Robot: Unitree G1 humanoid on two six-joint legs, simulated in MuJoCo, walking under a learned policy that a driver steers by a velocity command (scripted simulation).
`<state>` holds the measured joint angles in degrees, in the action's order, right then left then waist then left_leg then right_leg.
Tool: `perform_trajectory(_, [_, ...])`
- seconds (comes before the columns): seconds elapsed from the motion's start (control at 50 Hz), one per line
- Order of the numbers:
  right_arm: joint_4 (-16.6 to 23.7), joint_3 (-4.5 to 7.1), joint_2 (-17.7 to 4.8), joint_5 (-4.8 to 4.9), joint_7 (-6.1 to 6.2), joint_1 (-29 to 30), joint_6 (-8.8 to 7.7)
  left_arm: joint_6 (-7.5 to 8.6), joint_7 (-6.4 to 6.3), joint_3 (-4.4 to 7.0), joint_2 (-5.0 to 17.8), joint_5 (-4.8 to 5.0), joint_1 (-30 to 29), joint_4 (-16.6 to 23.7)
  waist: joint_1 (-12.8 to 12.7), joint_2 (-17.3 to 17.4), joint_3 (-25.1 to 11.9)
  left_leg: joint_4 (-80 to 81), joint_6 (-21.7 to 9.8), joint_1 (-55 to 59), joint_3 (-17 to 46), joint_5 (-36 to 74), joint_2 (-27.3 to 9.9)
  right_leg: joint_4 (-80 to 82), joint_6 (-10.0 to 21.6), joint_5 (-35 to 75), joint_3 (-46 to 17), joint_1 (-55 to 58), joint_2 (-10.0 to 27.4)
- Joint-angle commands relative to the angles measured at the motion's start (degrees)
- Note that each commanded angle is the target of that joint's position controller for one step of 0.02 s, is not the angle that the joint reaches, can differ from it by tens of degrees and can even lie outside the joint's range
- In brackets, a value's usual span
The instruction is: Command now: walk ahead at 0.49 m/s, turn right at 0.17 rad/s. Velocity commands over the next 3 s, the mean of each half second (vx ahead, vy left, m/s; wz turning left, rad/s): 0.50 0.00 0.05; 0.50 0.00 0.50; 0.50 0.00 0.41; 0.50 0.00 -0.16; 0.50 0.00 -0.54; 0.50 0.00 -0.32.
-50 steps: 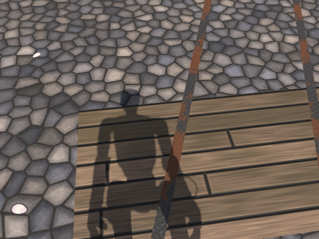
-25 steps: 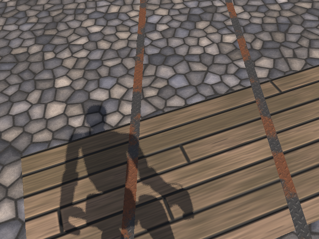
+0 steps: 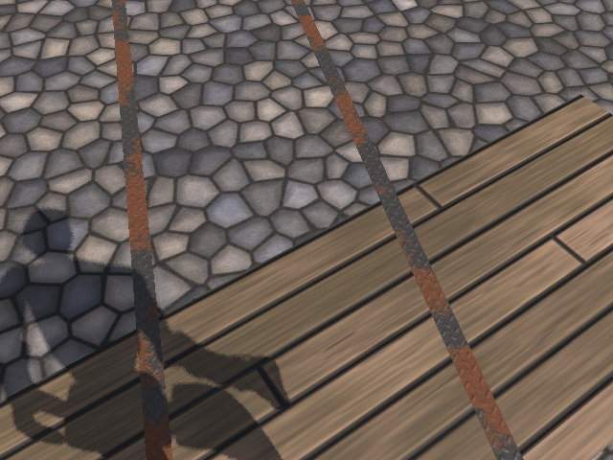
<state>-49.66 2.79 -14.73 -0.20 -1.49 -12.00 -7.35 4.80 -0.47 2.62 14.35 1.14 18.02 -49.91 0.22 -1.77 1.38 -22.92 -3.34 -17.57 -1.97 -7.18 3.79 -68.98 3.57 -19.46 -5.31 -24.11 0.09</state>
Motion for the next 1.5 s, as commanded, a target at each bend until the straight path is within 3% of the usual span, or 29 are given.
perform_trajectory(0.02, [1.7,0.49,-4.1,-0.13,-0.16,-1.5,-0.64,0.54,-0.02,0.85,2.8,-0.26,1.9,3.7,-1.1,5.2,-3.0,14.3,-10.8,9.3,18.0,3.2,-15.7,2.5,-0.4,3.5,-0.6,-10.3,6.4])
perform_trajectory(0.12, [-0.1,1.27,-7.9,0.66,0.80,-5.5,0.09,0.52,0.02,-0.13,1.8,-1.11,-8.1,7.7,1.0,4.3,0.0,17.1,-10.8,8.2,11.5,7.8,-15.2,19.4,-2.6,14.2,2.2,-14.3,7.7])
perform_trajectory(0.26, [-2.9,1.05,-9.0,1.79,1.01,-12.1,1.67,1.23,1.63,-0.38,2.9,0.03,-20.0,11.8,4.4,5.8,2.3,13.3,-7.8,12.6,9.2,6.3,-16.3,36.2,-1.9,20.4,4.5,-9.0,4.0])
perform_trajectory(0.34, [-2.5,1.11,-9.9,1.57,1.45,-10.1,3.00,2.25,1.79,2.08,7.8,-0.31,-9.1,9.7,-3.3,5.7,-3.3,-0.9,-4.8,13.2,9.5,18.5,-14.8,42.3,1.1,14.6,5.9,8.8,0.8])
perform_trajectory(0.36, [-1.0,0.12,-7.6,0.68,1.40,-8.9,2.84,2.35,1.17,3.56,11.7,-0.98,1.9,7.4,-7.9,2.8,-11.3,-16.0,-2.7,4.8,6.7,14.0,-11.2,40.6,4.1,15.3,-0.1,25.0,7.3])
perform_trajectory(0.38, [0.1,-1.82,-0.6,0.68,1.33,-15.0,1.88,1.64,0.94,5.00,17.5,-1.95,8.5,6.4,-7.1,-10.9,-20.1,-38.4,1.7,-17.5,1.0,-8.3,-2.4,43.3,11.2,8.8,-22.2,46.8,22.3])
perform_trajectory(0.4, [-0.8,-1.33,-2.8,1.95,1.34,-16.2,0.95,1.46,1.10,3.94,13.3,-1.89,10.2,6.0,-7.5,-13.3,-23.0,-48.7,1.4,-24.1,9.1,-25.1,-2.1,50.2,12.9,2.7,-35.3,46.1,25.2])
perform_trajectory(0.42, [0.2,0.29,-7.9,3.33,1.43,-11.9,0.85,1.67,1.19,2.77,9.6,-1.35,6.0,6.3,-6.6,-8.6,-14.4,-52.1,0.7,-27.7,10.4,-21.2,-5.0,51.3,10.2,1.6,-27.5,38.7,23.4])
perform_trajectory(0.46, [1.3,0.78,-7.2,2.28,1.95,-6.8,1.71,1.96,1.66,1.42,5.4,-1.08,-3.0,7.0,-3.0,-3.6,-5.7,-47.9,0.7,-24.6,8.5,-11.9,-9.4,55.3,7.4,7.9,-13.4,24.1,18.5])
perform_trajectory(0.5, [1.0,1.09,-4.9,2.06,1.81,-8.4,3.43,2.63,1.86,1.28,4.0,-1.61,-6.2,6.3,-0.1,-5.1,-3.0,-44.9,1.0,-18.9,8.5,-7.1,-11.4,59.1,6.2,12.9,-5.0,16.6,15.2])
perform_trajectory(0.64, [4.7,1.49,-2.8,1.59,1.06,-1.6,4.87,2.75,0.18,2.46,6.7,-2.21,-3.4,2.5,-0.1,-1.3,0.9,-32.2,2.1,-24.7,9.2,7.4,-10.6,61.8,6.4,24.4,8.5,17.9,14.4])
perform_trajectory(0.8, [12.0,0.44,-1.4,1.50,-1.99,12.9,4.49,0.23,-0.69,3.28,9.7,-0.84,2.7,-0.3,-5.0,0.0,5.2,-16.5,-0.4,-27.4,0.7,6.5,-9.5,58.4,4.9,29.1,15.5,29.6,17.3])
perform_trajectory(0.86, [13.7,1.31,-3.1,1.66,-2.66,11.5,4.72,-0.84,-1.02,3.79,11.9,-0.32,1.1,0.2,-2.2,-2.7,1.9,-15.0,-3.1,-18.9,-4.3,-1.6,-5.2,50.1,3.3,51.8,18.2,31.2,17.3])
perform_trajectory(0.9, [11.8,3.54,-7.0,1.95,-2.32,0.6,4.98,-1.66,-1.42,4.14,13.5,0.02,-0.6,0.8,4.5,-4.2,-4.8,-12.9,-6.1,-3.3,-6.6,-4.0,-0.3,34.1,1.7,65.0,19.6,28.7,15.9])
perform_trajectory(0.92, [9.3,5.68,-10.9,1.84,-1.30,-9.0,5.21,-1.54,-1.56,3.87,13.1,0.08,-1.2,1.5,9.4,-1.9,-9.7,-8.5,-8.6,13.1,-3.1,-0.5,0.1,19.7,-0.6,56.3,20.1,19.3,13.4])
perform_trajectory(0.94, [8.2,6.96,-16.9,1.81,0.08,-12.4,5.65,-0.61,-1.17,1.96,6.2,-2.16,1.2,3.7,6.5,11.5,-13.2,-7.4,-14.0,30.4,19.7,0.7,-13.7,-0.5,-3.4,9.8,19.2,-2.2,6.7])
perform_trajectory(0.96, [10.5,6.42,-18.1,1.06,-0.35,-11.6,4.52,2.12,-0.26,0.70,4.3,-1.11,2.4,6.3,3.8,14.4,-23.1,3.1,-24.2,41.2,51.2,-7.7,-24.1,-13.6,-4.6,-16.1,4.8,-16.8,-2.8])
perform_trajectory(0.98, [10.0,5.11,-13.1,0.73,-0.73,-11.7,3.91,3.77,0.43,1.91,8.9,1.11,-5.5,8.0,7.0,7.1,-18.8,6.4,-20.2,39.3,45.4,-6.5,-22.4,-14.4,-3.5,-11.3,-0.8,-23.1,0.6])
perform_trajectory(1.0, [9.9,4.46,-10.7,1.07,-0.71,-8.8,3.43,4.45,0.56,1.74,8.7,1.54,-7.4,8.9,5.1,5.8,-11.5,6.1,-17.6,31.2,35.8,-2.3,-20.1,-9.9,-2.3,-5.8,0.1,-23.9,3.0])
perform_trajectory(1.02, [10.9,3.94,-9.0,1.39,-0.66,-4.2,3.27,4.43,-0.02,1.80,8.2,0.23,-6.9,7.8,2.0,1.1,-7.7,6.2,-15.2,22.2,29.0,2.6,-17.1,-4.9,-2.4,-1.9,0.3,-20.1,5.5])
perform_trajectory(1.06, [12.5,3.00,-6.5,0.73,-0.30,-0.1,3.23,2.91,-0.14,2.69,9.0,-1.21,-4.9,7.5,-1.4,2.5,-5.3,8.4,-13.7,11.6,22.8,10.0,-13.7,1.1,-3.5,1.9,0.2,-12.9,7.6])
perform_trajectory(1.14, [12.1,3.73,-9.1,1.04,1.07,-2.7,2.87,1.14,-0.37,2.13,6.2,-2.28,-8.6,9.9,-1.3,3.2,-3.4,10.1,-13.7,4.9,17.6,17.1,-11.2,11.7,-6.8,8.7,2.3,-12.2,6.3])
perform_trajectory(1.3, [9.0,3.25,-8.9,1.46,2.01,-9.9,3.52,2.51,1.73,0.99,5.4,-0.91,-21.6,13.6,4.9,7.5,-1.0,6.9,-9.4,8.3,17.8,5.5,-11.5,37.4,-5.3,25.8,3.0,-7.6,2.0])
perform_trajectory(1.4, [8.6,3.23,-9.0,1.15,2.26,-8.3,4.29,3.48,2.02,2.66,9.0,-1.14,-13.6,12.5,-0.5,9.1,-3.2,-3.5,-6.7,15.2,20.3,20.8,-12.6,43.6,0.1,16.8,5.3,2.3,-0.3])
perform_trajectory(1.42, [9.4,2.44,-7.3,0.71,2.08,-7.5,4.26,3.65,1.73,3.47,11.0,-1.84,-6.0,11.1,-4.0,7.3,-9.6,-14.2,-5.0,11.5,17.6,22.5,-9.4,42.0,3.0,19.1,2.1,14.9,3.4])
perform_trajectory(1.44, [10.3,1.35,-4.2,0.52,2.11,-12.4,3.83,3.61,1.52,4.59,15.4,-2.64,2.8,9.9,-4.7,-3.1,-19.1,-33.8,-1.3,-4.9,12.4,7.5,-2.7,41.0,10.0,17.4,-14.8,36.4,15.0])
perform_trajectory(1.46, [9.6,0.64,-2.8,1.61,2.02,-17.3,3.11,3.00,2.37,4.76,14.9,-1.66,7.1,7.4,-3.9,-16.7,-22.2,-47.1,1.1,-20.0,11.3,-25.7,2.2,49.5,15.3,3.5,-36.4,45.4,22.3])
perform_trajectory(1.48, [9.6,1.61,-8.0,2.31,1.86,-12.5,2.90,2.75,2.38,3.44,10.2,-0.26,5.6,7.7,-5.2,-9.4,-14.6,-52.5,0.8,-26.7,13.8,-23.9,-1.2,51.8,13.0,-7.4,-35.5,40.8,21.4])
perform_trajectory(1.5, [10.9,1.85,-9.1,2.09,1.75,-6.5,2.82,2.18,2.13,2.74,8.3,-0.33,1.4,8.4,-5.0,-4.1,-7.4,-52.1,0.6,-28.1,11.1,-18.4,-4.0,52.9,10.8,-6.1,-27.4,32.7,19.3])
